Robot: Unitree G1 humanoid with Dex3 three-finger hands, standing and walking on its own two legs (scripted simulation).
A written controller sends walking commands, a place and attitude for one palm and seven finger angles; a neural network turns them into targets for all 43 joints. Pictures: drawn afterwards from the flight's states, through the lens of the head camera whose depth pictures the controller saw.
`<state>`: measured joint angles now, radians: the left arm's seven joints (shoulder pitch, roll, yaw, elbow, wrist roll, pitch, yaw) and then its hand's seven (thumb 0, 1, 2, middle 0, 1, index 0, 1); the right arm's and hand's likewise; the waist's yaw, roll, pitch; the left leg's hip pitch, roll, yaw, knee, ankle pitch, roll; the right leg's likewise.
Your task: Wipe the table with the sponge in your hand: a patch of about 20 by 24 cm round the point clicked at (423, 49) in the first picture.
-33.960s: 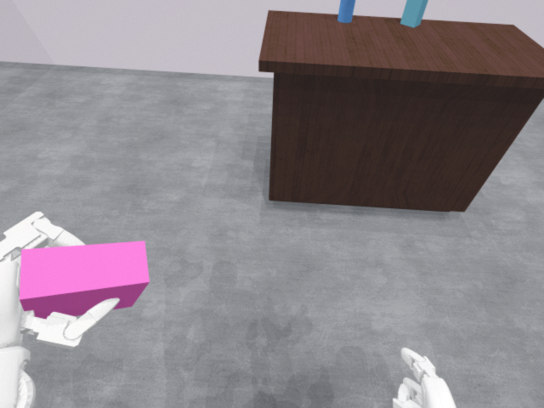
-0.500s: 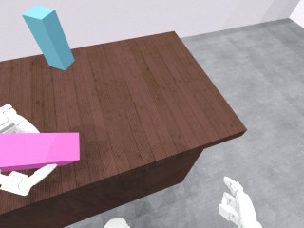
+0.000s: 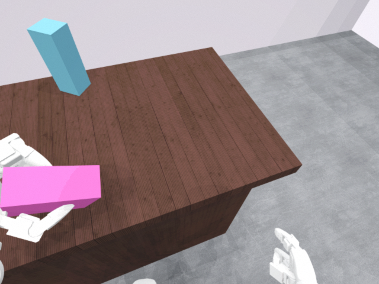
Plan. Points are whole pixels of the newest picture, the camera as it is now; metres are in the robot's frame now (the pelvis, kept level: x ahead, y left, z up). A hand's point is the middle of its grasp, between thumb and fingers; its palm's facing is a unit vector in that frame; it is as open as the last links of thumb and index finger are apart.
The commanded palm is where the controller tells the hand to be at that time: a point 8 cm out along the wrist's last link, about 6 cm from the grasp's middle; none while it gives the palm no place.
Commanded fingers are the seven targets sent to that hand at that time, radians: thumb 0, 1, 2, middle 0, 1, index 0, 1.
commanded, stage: shuffle to correct the standing spot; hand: left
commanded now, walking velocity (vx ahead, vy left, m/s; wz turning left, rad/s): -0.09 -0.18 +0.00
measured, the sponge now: (65, 190) +0.23 +0.21 +0.14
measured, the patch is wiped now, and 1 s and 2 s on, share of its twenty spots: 0.00 0.00 0.00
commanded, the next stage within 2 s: none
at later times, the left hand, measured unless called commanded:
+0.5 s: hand (21, 200) +0.20 +0.24 +0.17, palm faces +0.28 -0.82 -0.50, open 9.1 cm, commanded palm +0.14 +0.29 +0.18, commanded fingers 0.00 0.10 1.30 -1.20 -1.60 -1.20 -1.60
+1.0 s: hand (25, 203) +0.20 +0.24 +0.17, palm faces +0.34 -0.85 -0.41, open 9.1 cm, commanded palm +0.14 +0.28 +0.18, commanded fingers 0.00 0.10 1.30 -1.20 -1.60 -1.20 -1.60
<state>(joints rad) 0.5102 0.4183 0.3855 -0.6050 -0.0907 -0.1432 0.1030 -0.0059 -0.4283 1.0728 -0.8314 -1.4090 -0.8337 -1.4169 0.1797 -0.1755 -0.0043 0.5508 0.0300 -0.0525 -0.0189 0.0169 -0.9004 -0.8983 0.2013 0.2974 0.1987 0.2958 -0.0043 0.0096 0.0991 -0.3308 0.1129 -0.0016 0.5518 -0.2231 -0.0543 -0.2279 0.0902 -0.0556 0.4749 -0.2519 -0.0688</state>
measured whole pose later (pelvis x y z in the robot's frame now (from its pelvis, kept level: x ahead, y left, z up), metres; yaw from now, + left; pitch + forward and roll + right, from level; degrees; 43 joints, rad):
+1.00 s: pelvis -0.02 +0.00 +0.00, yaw +0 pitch -1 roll -2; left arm 0.51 0.39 0.37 -0.58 -0.08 -0.14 0.11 -0.01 -0.43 1.07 -0.83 -1.41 -0.83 -1.42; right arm 0.22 -0.17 0.01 0.56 0.03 -0.07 -0.01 0.02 -0.90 -0.90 0.20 0.30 0.20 0.30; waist -0.01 0.01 0.08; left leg -0.36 0.10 -0.01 0.59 -0.27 -0.02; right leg -0.25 0.06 -0.10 0.49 -0.24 -0.06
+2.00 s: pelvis +0.00 +0.00 +0.00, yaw +0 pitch +0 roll -2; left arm 0.51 0.42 0.38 -0.59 -0.10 -0.12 0.13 -0.01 -0.43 1.07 -0.83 -1.41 -0.83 -1.42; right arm 0.18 -0.18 0.00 0.55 0.04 -0.03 -0.03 0.02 -0.90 -0.90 0.20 0.30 0.20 0.30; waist 0.00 0.00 0.09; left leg -0.31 0.10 -0.01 0.53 -0.22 -0.05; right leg -0.21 0.06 -0.09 0.45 -0.25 -0.06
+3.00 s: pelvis -0.01 +0.06 +0.00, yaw -1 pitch -2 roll -2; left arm 0.36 0.38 0.42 -0.45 -0.04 -0.22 0.12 -0.01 -0.43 1.07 -0.83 -1.41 -0.84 -1.42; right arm 0.23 -0.18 0.01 0.59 0.01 -0.16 -0.03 0.02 -0.90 -0.90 0.20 0.30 0.20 0.30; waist 0.04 -0.04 0.06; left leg -0.28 0.03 0.07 0.51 -0.20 0.04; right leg -0.20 -0.02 -0.03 0.45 -0.22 0.02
